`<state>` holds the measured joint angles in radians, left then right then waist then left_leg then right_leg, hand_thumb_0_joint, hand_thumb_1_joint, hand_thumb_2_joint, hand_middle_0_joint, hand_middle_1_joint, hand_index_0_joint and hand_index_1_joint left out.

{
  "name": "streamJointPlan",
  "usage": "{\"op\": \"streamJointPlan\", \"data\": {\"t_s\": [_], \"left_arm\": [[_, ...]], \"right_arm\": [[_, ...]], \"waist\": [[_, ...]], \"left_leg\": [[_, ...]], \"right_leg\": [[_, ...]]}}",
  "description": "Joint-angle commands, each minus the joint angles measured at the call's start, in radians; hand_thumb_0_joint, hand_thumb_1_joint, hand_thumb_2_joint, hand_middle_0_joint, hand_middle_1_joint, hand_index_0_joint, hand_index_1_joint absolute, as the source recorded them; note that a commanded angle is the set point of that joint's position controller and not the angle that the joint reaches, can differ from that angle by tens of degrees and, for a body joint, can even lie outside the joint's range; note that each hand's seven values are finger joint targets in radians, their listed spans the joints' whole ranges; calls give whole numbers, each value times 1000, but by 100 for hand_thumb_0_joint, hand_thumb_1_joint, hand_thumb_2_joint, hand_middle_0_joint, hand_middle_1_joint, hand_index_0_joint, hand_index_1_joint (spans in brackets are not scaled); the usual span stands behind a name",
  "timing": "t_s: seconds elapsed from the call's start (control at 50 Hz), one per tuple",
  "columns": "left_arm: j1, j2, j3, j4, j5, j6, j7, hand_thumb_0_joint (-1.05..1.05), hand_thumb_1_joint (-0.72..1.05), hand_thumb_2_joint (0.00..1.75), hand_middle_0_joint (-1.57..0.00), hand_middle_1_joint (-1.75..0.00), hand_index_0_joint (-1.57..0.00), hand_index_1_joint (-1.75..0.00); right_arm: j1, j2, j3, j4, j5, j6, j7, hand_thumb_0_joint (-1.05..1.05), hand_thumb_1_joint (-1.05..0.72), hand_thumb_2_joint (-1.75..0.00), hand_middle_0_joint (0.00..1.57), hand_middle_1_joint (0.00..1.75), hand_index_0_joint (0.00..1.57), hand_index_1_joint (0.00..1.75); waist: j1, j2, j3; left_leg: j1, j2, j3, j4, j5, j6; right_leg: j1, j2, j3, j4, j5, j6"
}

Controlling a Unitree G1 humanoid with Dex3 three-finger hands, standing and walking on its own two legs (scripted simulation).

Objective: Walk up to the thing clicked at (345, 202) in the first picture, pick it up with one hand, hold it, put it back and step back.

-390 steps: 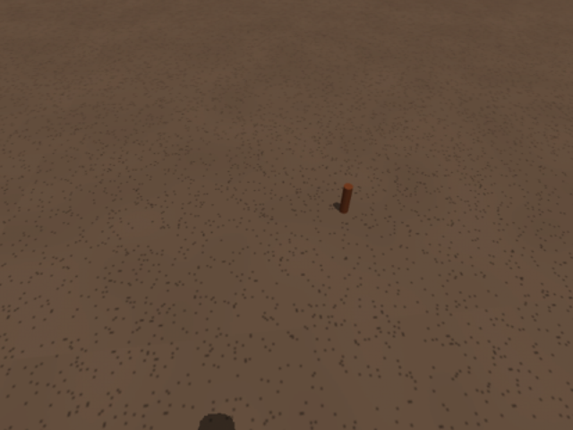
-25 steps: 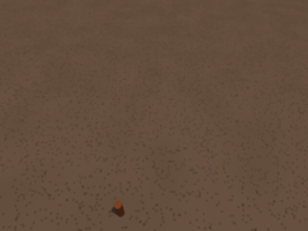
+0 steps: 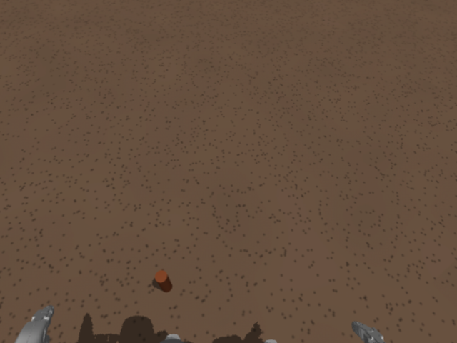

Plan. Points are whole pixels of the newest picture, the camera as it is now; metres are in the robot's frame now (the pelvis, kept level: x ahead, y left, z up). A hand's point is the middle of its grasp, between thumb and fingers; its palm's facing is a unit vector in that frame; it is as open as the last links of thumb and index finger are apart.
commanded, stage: go down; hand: left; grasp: from the side
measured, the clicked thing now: (164, 281) +0.39 +0.20 -0.65
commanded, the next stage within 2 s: none
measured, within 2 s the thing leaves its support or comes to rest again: neither
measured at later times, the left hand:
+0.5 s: hand out of the picture +0.15 +0.29 -0.16, palm faces +0.12 -0.95 -0.28, open 17.6 cm
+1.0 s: hand (71, 304) +0.25 +0.34 -0.24, palm faces +0.14 -0.96 -0.23, open 17.5 cm
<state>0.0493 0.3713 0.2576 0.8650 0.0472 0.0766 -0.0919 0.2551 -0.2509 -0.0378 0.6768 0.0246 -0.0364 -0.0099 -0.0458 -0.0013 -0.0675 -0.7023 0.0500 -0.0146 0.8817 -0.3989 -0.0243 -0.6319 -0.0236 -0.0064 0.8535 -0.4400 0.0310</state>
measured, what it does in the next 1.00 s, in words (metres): lowers itself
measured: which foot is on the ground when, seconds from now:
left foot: down 0.00-1.00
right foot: down 0.00-1.00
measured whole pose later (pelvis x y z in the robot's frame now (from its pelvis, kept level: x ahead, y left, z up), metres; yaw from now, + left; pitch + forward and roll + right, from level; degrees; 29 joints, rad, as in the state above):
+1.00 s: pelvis -0.05 -0.01 -0.18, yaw -2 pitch +30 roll -4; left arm -0.15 0.56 0.56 0.74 -0.11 -0.23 -0.39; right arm 0.12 -0.28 0.00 0.61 -0.02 -0.17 -0.04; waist -0.04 -0.02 -0.16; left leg -1.60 0.06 -0.09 1.69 -0.63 -0.04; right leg -1.51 0.00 -0.03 1.67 -0.69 0.02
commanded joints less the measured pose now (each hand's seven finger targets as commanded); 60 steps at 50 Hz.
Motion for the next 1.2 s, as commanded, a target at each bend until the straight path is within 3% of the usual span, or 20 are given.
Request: {"op": "streamJointPlan", "data": {"t_s": [0.0,0.06,0.2,0.22,0.26,0.28,0.38,0.46,0.54,0.56,0.66,0.68,0.7,0.74,0.82,0.92,0.96,1.02,1.06,1.18], "left_arm": [[20,204,70,-289,-10,-19,-6,0,-50,5,-6,-7,-6,-7],[90,212,89,-381,-16,5,-5,0,-57,2,-8,-7,-8,-7],[184,198,104,-483,-23,79,0,0,-61,0,-8,-4,-8,-5],[194,234,136,-502,-22,84,5,0,-60,0,-8,-4,-8,-4],[195,178,96,-518,-32,92,-4,0,-61,0,-8,-5,-8,-5],[226,198,128,-488,-31,99,-1,0,-60,0,-8,-5,-8,-5],[244,231,169,-500,-52,76,-46,0,-59,0,-8,-5,-9,-5],[235,214,167,-558,-74,24,-89,0,-60,0,-8,-4,-8,-4],[284,242,215,-529,-90,-20,-110,0,-58,0,-8,-3,-8,-3],[226,227,196,-581,-98,-39,-121,0,-58,0,-8,-3,-7,-3],[71,322,294,-426,-122,-151,-146,0,-61,1,-7,-5,-8,-5],[14,306,271,-443,-136,-188,-166,0,-61,0,-8,-5,-8,-5],[-18,342,300,-432,-141,-220,-178,0,-61,3,-7,-7,-7,-7],[-118,351,284,-453,-154,-284,-215,0,-60,6,-6,-8,-6,-8],[-167,424,338,-337,-166,-336,-267,0,-57,8,-5,-9,-5,-9],[-175,516,436,-262,-177,-356,-293,0,-55,10,-5,-11,-4,-11],[-155,518,459,-214,-189,-353,-311,0,-55,11,-5,-11,-4,-11],[-228,555,492,-196,-207,-378,-340,0,-54,10,-4,-10,-4,-10],[-306,560,494,-183,-219,-406,-360,0,-54,10,-4,-11,-4,-11],[-481,632,503,-105,-220,-487,-427,0,-49,9,-4,-10,-4,-10]], "right_arm": [[-23,-159,-64,-179,3,-69,-24,0,-89,-89,20,30,20,30],[-8,-163,-68,-190,0,-81,-37,0,-88,-89,20,30,20,30],[-30,-154,-50,-222,-8,-106,-56,0,-88,-89,20,30,20,30],[-25,-152,-49,-220,-9,-108,-58,0,-87,-89,20,30,20,30],[-42,-140,-41,-242,-13,-117,-64,0,-88,-89,20,30,20,30],[-40,-142,-43,-242,-14,-122,-66,0,-89,-89,20,30,20,30],[-36,-142,-41,-247,-23,-143,-65,0,-91,-90,20,30,20,30],[-46,-140,-42,-263,-27,-162,-58,0,-92,-90,20,30,20,30],[-55,-144,-46,-270,-31,-170,-52,0,-93,-90,20,30,20,30],[-63,-138,-45,-276,-30,-172,-51,0,-93,-90,20,30,20,30],[-84,-163,-46,-245,-31,-187,-53,0,-94,-91,20,30,20,30],[-84,-168,-46,-242,-30,-193,-52,0,-93,-91,20,30,20,30],[-72,-178,-51,-234,-31,-197,-53,0,-93,-90,20,30,20,30],[-66,-182,-47,-215,-32,-204,-56,0,-92,-90,20,30,20,30],[-59,-216,-44,-186,-36,-199,-57,0,-89,-90,20,30,20,30],[-73,-238,-38,-181,-37,-178,-49,0,-88,-90,20,30,20,30],[-70,-240,-34,-166,-37,-169,-46,0,-89,-90,20,30,20,30],[-80,-236,-26,-153,-38,-163,-41,0,-89,-90,20,30,20,30],[-86,-235,-22,-144,-42,-162,-36,0,-90,-90,20,30,20,30],[-72,-244,-18,-100,-53,-163,-39,0,-90,-90,20,30,20,30]], "waist": [[29,59,-272],[20,77,-318],[13,83,-284],[27,103,-274],[7,81,-272],[12,75,-264],[22,93,-279],[26,127,-315],[40,95,-346],[29,99,-360],[21,62,-315],[15,75,-354],[13,82,-384],[8,120,-434],[30,153,-497],[101,185,-604],[98,145,-626],[90,107,-646],[61,89,-610],[34,84,-572]], "left_leg": [[115,-33,20,-13,226,27],[143,-20,10,14,287,29],[72,-13,-8,55,254,26],[60,-15,-4,59,232,26],[38,-16,-2,84,228,30],[22,-17,-3,91,221,31],[-34,-17,-6,149,223,35],[-51,-14,-14,195,255,33],[-121,-18,-10,248,203,40],[-134,-18,-10,266,192,42],[-329,-22,-17,368,-3,46],[-339,-20,-24,393,6,46],[-353,-20,-25,418,-14,45],[-377,-19,-30,457,-41,40],[-384,-9,-64,499,-36,30],[-376,-9,-75,548,26,28],[-408,-15,-62,604,112,37],[-496,-16,-43,683,120,51],[-594,-15,-42,724,59,55],[-722,-8,-41,790,-109,51]], "right_leg": [[-6,30,-29,-9,221,-45],[-25,33,-31,27,261,-43],[-76,34,-42,72,221,-43],[-83,31,-39,74,206,-45],[-102,33,-39,81,212,-40],[-108,33,-40,88,205,-41],[-171,28,-37,144,201,-42],[-232,32,-40,210,201,-47],[-276,32,-34,248,170,-46],[-296,32,-32,260,168,-45],[-468,28,-23,369,0,-48],[-500,30,-22,402,7,-48],[-522,27,-15,425,-11,-49],[-574,26,-5,467,-43,-51],[-686,32,-20,557,-57,-57],[-739,39,-41,630,-27,-67],[-732,43,-46,648,34,-66],[-733,47,-36,676,52,-59],[-755,48,-26,700,16,-54],[-855,51,-11,737,-128,-55]]}}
